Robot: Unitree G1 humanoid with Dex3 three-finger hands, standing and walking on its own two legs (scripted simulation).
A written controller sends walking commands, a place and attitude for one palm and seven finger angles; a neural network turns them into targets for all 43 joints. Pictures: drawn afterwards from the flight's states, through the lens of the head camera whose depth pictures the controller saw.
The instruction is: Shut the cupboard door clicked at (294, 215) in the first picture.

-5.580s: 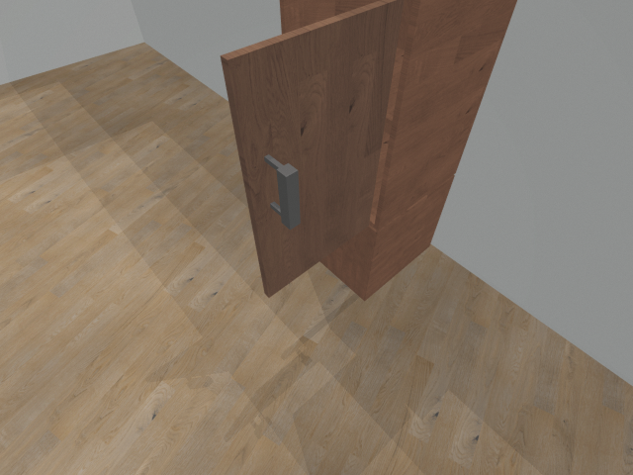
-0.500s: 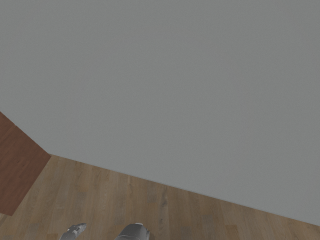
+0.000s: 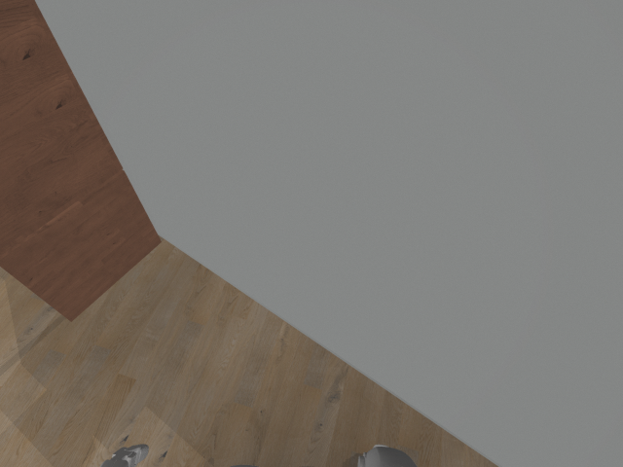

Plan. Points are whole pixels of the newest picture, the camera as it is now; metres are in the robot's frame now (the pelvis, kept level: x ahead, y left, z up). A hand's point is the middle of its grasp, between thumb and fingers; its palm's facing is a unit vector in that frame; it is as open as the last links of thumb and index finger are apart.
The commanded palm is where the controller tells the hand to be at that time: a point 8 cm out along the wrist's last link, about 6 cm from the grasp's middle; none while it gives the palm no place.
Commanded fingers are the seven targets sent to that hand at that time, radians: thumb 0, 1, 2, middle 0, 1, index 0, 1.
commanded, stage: turn to face it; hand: left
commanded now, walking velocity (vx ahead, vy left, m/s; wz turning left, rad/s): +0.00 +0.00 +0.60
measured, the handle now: out of the picture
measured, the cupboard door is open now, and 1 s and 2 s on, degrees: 90 90 90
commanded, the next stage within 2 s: take the last steps up to it in 1.62 s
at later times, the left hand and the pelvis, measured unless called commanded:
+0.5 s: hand out of the picture -0.02 +0.18 -0.19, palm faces +0.37 -0.91 -0.19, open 7.4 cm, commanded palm none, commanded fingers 0.00 0.90 0.90 -0.20 -0.30 -0.20 -0.30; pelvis +0.00 -0.02 -0.01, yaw +21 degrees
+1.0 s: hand out of the picture +0.01 +0.17 -0.15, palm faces +0.56 -0.78 -0.28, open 7.4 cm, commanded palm none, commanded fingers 0.00 0.90 0.90 -0.20 -0.30 -0.20 -0.30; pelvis +0.02 -0.06 -0.01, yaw +37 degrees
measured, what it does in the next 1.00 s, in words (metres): steps on the spot, turning left: right foot, then left foot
